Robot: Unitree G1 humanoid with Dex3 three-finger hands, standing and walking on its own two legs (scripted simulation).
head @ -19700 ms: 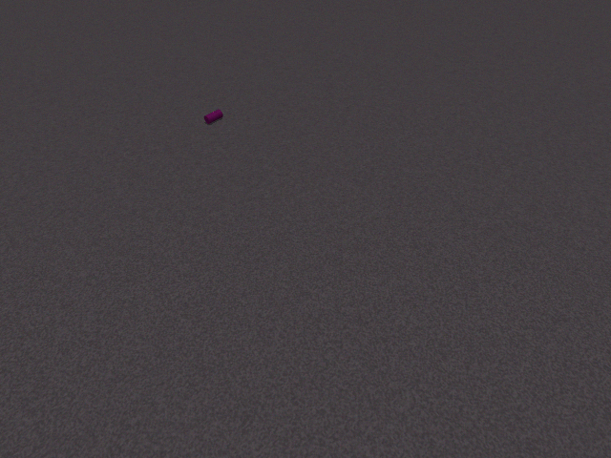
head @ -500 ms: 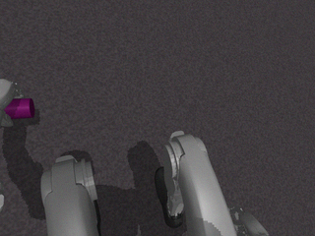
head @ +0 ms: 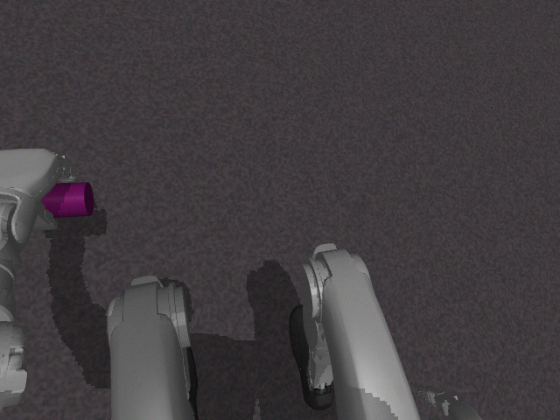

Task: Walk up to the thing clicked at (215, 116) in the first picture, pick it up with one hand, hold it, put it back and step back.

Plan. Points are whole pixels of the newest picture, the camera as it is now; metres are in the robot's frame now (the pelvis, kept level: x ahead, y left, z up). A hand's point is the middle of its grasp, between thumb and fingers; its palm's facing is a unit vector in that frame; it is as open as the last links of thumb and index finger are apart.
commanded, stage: lift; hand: left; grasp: from above
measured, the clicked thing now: (50, 200) +0.46 +0.29 -0.18
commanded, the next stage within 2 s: hold in 1.36 s
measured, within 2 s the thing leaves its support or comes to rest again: neither
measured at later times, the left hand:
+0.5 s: hand out of the picture +0.38 +0.28 +0.02, palm faces -0.46 -0.07 -0.89, open 7.9 cm
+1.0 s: hand out of the picture +0.34 +0.25 +0.21, palm faces -0.49 -0.08 -0.87, open 8.0 cm
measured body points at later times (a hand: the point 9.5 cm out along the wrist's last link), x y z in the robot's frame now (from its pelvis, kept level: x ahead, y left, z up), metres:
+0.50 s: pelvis +0.01 +0.00 +0.13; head +0.18 +0.04 +0.54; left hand +0.40 +0.28 +0.07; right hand +0.14 -0.27 +0.01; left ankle +0.08 +0.12 -0.33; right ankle +0.11 -0.15 -0.33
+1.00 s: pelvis +0.04 +0.00 +0.30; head +0.12 +0.01 +0.74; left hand +0.36 +0.25 +0.26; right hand +0.15 -0.27 +0.18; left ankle +0.08 +0.12 -0.33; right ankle +0.11 -0.15 -0.33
